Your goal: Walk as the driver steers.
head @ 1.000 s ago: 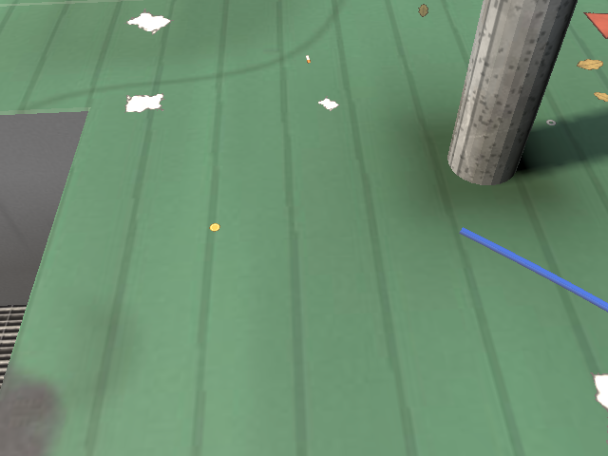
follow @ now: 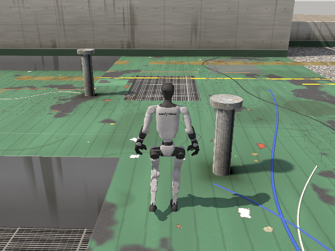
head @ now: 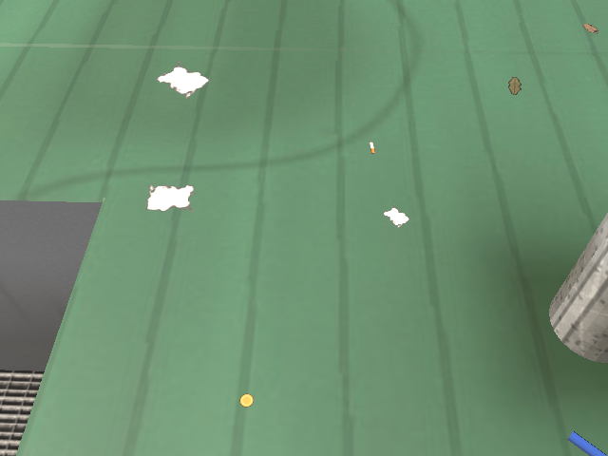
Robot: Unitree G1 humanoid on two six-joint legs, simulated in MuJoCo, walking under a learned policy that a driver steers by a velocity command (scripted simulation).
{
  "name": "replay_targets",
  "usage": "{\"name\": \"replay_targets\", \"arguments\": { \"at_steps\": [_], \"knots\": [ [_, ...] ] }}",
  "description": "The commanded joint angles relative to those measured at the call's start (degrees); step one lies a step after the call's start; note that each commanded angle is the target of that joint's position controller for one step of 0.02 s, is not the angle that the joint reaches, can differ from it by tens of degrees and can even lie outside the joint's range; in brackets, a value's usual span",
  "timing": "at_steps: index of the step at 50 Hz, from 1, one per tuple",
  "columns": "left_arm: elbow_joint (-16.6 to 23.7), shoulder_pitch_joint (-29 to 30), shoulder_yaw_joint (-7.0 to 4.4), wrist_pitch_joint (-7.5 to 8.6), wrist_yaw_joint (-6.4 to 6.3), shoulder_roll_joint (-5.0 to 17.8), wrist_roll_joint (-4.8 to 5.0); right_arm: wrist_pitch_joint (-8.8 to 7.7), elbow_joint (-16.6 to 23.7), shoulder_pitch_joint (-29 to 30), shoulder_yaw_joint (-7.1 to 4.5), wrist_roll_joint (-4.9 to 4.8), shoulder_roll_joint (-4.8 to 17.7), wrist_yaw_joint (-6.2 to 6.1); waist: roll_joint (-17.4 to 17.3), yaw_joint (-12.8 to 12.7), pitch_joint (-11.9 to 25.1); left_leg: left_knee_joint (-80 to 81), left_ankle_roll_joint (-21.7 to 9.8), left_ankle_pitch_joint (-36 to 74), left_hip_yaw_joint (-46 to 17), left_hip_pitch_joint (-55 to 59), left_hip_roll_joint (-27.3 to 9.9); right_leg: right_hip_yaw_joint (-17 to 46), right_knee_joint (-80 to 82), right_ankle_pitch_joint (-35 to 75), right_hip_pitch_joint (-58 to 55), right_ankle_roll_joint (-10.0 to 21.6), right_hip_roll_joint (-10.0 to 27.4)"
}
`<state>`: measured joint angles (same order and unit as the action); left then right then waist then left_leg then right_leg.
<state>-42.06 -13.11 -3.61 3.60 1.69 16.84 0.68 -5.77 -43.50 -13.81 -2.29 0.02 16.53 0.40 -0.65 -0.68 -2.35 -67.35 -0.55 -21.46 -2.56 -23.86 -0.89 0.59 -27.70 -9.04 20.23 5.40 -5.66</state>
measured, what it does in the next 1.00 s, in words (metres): walks ahead: left foot, then right foot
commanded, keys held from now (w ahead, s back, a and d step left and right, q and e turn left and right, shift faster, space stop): w+e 0.22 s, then w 0.02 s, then no key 0.76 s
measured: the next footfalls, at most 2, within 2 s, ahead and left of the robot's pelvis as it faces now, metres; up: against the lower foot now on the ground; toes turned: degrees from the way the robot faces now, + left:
left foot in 0.32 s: +0.39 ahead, +0.13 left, +0.00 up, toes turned -14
right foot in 0.66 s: +0.36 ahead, -0.11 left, +0.00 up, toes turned -11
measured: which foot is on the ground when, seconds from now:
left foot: up 0.00-0.30, down 0.32-1.00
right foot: down 0.00-0.34, up 0.36-0.64, down 0.66-1.00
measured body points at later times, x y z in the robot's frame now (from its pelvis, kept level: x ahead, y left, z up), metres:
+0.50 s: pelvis +0.26 +0.05 +0.00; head +0.30 +0.05 +0.45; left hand +0.43 +0.30 -0.12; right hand +0.35 -0.23 -0.10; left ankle +0.35 +0.14 -0.73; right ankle +0.19 -0.08 -0.66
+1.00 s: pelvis +0.34 +0.02 +0.00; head +0.34 +0.02 +0.45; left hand +0.53 +0.23 -0.11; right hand +0.39 -0.26 -0.12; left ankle +0.35 +0.14 -0.73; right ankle +0.32 -0.11 -0.73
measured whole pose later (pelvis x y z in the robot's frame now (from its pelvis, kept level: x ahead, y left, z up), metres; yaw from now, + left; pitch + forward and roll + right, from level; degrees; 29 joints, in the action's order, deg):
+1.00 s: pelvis +0.34 +0.02 +0.00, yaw -14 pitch -1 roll +0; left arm -43.5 -10.1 -0.7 0.3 -0.4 13.4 -1.4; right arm -0.2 -49.1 -9.7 -1.3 0.6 14.4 -0.4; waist 0.3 0.3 -1.5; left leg -31.8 -0.2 -18.3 0.4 -12.7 0.5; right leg 3.3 -32.9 -16.3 15.8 -1.1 0.3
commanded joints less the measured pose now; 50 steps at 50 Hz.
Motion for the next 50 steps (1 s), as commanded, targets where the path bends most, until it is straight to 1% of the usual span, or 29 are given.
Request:
{"name": "replay_targets", "arguments": {
  "at_steps": [1,3,6,8,10,12,14,15,16,17,18,19,20,21,22,23,24,26,28,31,32,33,34,35,36,38,43,48,50],
  "knots": [
    [4.4,-0.2,-1.67,0.1,-0.97,7.5,-0.59,-0.95,5.9,0.9,-2.04,1.3,7.2,-0.27,2.7,1.4,3.8,5.2,2.1,2.6,-2.5,-11.6,-4.5,21.8,15.2,7.9,-10.0,12.0,15.2],
    [4.5,-0.2,-2.04,0.08,-1.51,8.8,-0.34,-0.05,6.2,0.8,-1.66,1.31,6.0,-0.63,3.4,2.0,3.3,10.7,4.2,5.8,-1.0,-10.4,-4.2,17.6,15.7,12.3,-5.5,11.9,13.7],
    [3.6,-2.5,-2.53,-0.25,-2.35,10.0,0.41,0.02,8.0,7.3,-0.81,1.16,4.0,-0.81,3.9,-0.6,2.5,24.0,5.6,18.4,-0.5,-8.0,-2.4,13.8,15.0,9.4,-2.9,8.9,10.3],
    [2.8,-4.6,-2.58,-0.77,-2.68,10.1,0.55,-0.38,8.9,11.6,-0.52,0.59,3.5,-0.48,4.7,-2.7,2.5,31.5,5.9,24.6,-0.2,-5.1,-0.4,14.0,13.8,5.8,-2.8,7.4,9.5],
    [1.9,-7.1,-2.51,-1.0,-2.75,9.5,1.06,-0.69,9.8,13.9,-0.78,-0.03,4.3,0.05,5.6,-3.5,2.8,35.3,5.6,26.0,-1.4,-4.2,0.8,16.8,11.7,3.0,-5.5,6.6,10.7],
    [1.5,-7.8,-2.43,-1.26,-2.84,9.1,0.95,-1.18,9.9,13.9,-1.34,-0.18,5.7,0.62,6.2,-3.1,3.0,38.5,4.4,24.0,-2.5,-3.9,0.7,19.8,8.4,1.2,-9.8,5.7,12.4],
    [1.0,-7.5,-2.24,-1.88,-3.22,8.2,0.33,-1.87,9.1,11.2,-2.03,0.7,7.0,1.04,7.4,-1.5,3.0,40.7,2.1,21.4,-1.9,-1.4,1.0,20.9,2.8,8.5,-13.2,3.5,12.6],
    [1.2,-6.7,-1.92,-2.15,-3.35,7.2,0.1,-2.31,8.0,7.7,-2.42,1.37,7.3,1.01,7.3,0.5,4.6,43.3,0.5,24.2,-0.5,3.7,1.4,19.8,-1.8,14.5,-13.5,1.8,10.7],
    [2.0,-6.4,-1.12,-2.05,-3.29,5.1,-0.53,-2.85,7.4,2.7,-2.9,2.46,9.0,0.85,5.5,2.7,9.7,41.7,-2.1,33.6,-2.7,14.1,-2.7,17.2,-10.8,15.2,-10.5,-0.4,7.5],
    [2.7,-11.2,0.02,-1.58,-3.25,2.3,-1.15,-2.83,7.0,-3.9,-3.73,3.78,13.0,0.71,-5.4,3.1,18.7,36.9,-9.4,51.6,-15.9,34.0,-14.8,12.6,-28.4,-2.8,2.9,-4.1,1.8],
    [1.6,-19.1,0.65,-0.97,-2.77,2.3,-0.09,-1.59,4.1,-8.2,-4.53,1.83,13.8,1.26,-20.7,2.0,26.8,39.9,-19.1,49.9,-35.8,44.3,-25.0,9.4,-45.7,-30.2,14.4,-6.8,-1.9],
    [0.3,-17.0,-0.45,-1.07,-2.66,7.3,0.64,-0.95,5.3,-6.7,-3.67,0.25,9.9,1.24,-11.2,3.4,22.6,42.6,-17.4,38.7,-35.2,39.4,-22.9,12.1,-51.1,-27.8,18.2,-7.4,1.2],
    [1.7,-9.5,-0.9,-1.64,-2.81,8.9,0.73,-0.37,6.1,-2.8,-2.82,0.41,7.5,0.86,-5.7,4.4,15.6,42.7,-14.7,36.6,-26.5,32.9,-20.1,10.2,-52.1,-24.1,20.1,-7.9,3.0],
    [2.7,-4.8,-0.88,-2.31,-3.08,8.5,0.1,-0.06,6.2,0.7,-1.81,0.96,5.6,0.86,-2.0,3.8,10.5,43.7,-13.6,41.0,-20.1,25.0,-17.3,8.8,-48.7,-22.1,19.2,-8.2,4.7],
    [3.6,-3.0,-0.83,-2.89,-3.14,7.4,-0.56,0.1,5.9,2.9,-1.27,1.38,4.4,0.86,-2.3,2.0,8.2,44.5,-13.0,42.9,-16.7,18.9,-15.5,8.4,-43.5,-20.6,16.5,-8.1,6.9],
    [3.5,-3.8,-0.47,-3.44,-2.99,5.7,-0.49,0.34,5.3,4.3,-1.01,1.59,3.9,0.97,-3.9,0.2,6.7,46.0,-11.9,43.4,-13.2,13.6,-13.2,7.1,-37.4,-20.3,11.6,-8.1,8.1],
    [2.7,-5.8,0.07,-3.82,-2.99,3.6,-0.72,0.47,4.7,6.5,-1.01,1.62,4.1,1.02,-6.2,-1.7,6.0,47.2,-11.5,44.7,-9.9,9.3,-11.0,4.8,-30.6,-19.3,6.9,-8.5,7.9],
    [2.2,-5.7,0.93,-3.83,-3.12,1.3,-0.99,0.87,3.9,7.6,-1.42,1.61,5.5,0.83,-7.9,-1.6,8.1,47.5,-12.1,49.7,-6.3,7.8,-9.9,2.4,-19.2,-15.1,0.1,-9.2,7.4],
    [1.8,-5.2,0.81,-3.78,-2.87,2.1,-0.77,1.61,2.9,6.9,-1.83,1.04,6.8,0.48,-8.1,-1.0,11.4,47.0,-12.5,46.6,-6.1,9.9,-10.6,1.9,-12.5,-6.6,-4.5,-9.2,7.0],
    [2.0,-3.2,0.55,-3.89,-2.45,3.2,-1.74,2.71,2.7,8.3,-1.2,0.27,5.8,0.24,-6.1,-1.9,10.0,46.4,-9.4,27.4,-5.4,6.2,-8.8,1.1,-1.5,4.3,-11.6,-7.0,6.3],
    [3.1,-1.1,0.47,-3.97,-2.56,4.1,-2.56,2.73,1.7,6.5,-0.6,0.35,4.4,0.4,-4.8,-1.6,8.5,46.2,-6.5,17.0,-5.2,4.4,-7.0,3.3,2.3,6.7,-13.3,-5.7,7.9],
    [4.4,0.1,0.25,-4.06,-2.66,6.0,-3.29,2.72,1.3,4.8,-0.05,1.23,3.1,0.61,-0.7,-0.6,8.2,44.2,-3.4,6.7,-4.1,2.0,-4.8,8.9,3.8,11.5,-15.7,-3.8,13.0],
    [5.1,3.2,0.0,-4.5,-3.05,8.7,-3.39,2.54,0.3,-0.3,0.12,1.8,2.4,0.97,7.0,3.6,6.9,42.7,-0.8,-0.9,0.1,1.7,0.0,11.6,2.9,10.0,-13.5,-0.8,16.1],
    [4.4,4.1,0.62,-4.69,-2.74,5.2,-3.12,3.0,-0.2,-0.1,0.43,1.86,1.8,0.7,9.0,3.1,6.9,43.0,0.3,1.8,1.8,7.6,0.2,9.8,3.9,-3.0,-7.3,-0.6,14.0],
    [4.5,4.5,1.05,-4.6,-2.37,3.4,-3.0,3.43,0.0,2.8,0.1,1.68,3.6,0.54,6.9,1.3,3.3,42.8,0.5,3.8,1.5,7.1,0.4,8.2,4.0,-7.8,-5.1,-2.3,11.1],
    [3.8,3.8,1.2,-3.86,-2.12,3.7,-2.95,3.92,-0.2,3.7,-0.06,1.34,4.0,0.17,5.9,0.7,2.1,42.2,-0.3,7.3,1.0,6.5,-0.2,6.9,2.5,-2.0,-5.7,-4.3,9.7],
    [3.0,2.9,1.13,-2.54,-2.13,3.6,-2.09,4.3,-1.4,3.3,-0.12,0.95,3.8,-0.53,3.5,0.7,5.4,40.2,-0.6,15.1,0.7,9.2,-0.9,5.8,-1.3,10.5,-8.6,-4.2,9.3],
    [2.3,3.4,1.08,-2.58,-2.32,3.5,-1.84,4.97,-2.8,3.7,-0.3,0.47,3.8,-0.9,1.5,1.1,5.6,39.7,-0.5,17.4,0.5,10.9,-1.1,5.4,-1.9,12.4,-8.6,-4.3,8.8],
    [1.3,3.2,1.13,-2.66,-2.29,3.2,-2.24,5.35,-3.7,3.7,-0.45,0.51,3.9,-1.22,0.9,1.1,4.9,40.0,-0.6,17.0,0.2,11.2,-1.2,5.1,-1.6,11.6,-8.3,-4.7,8.5]
  ]
}}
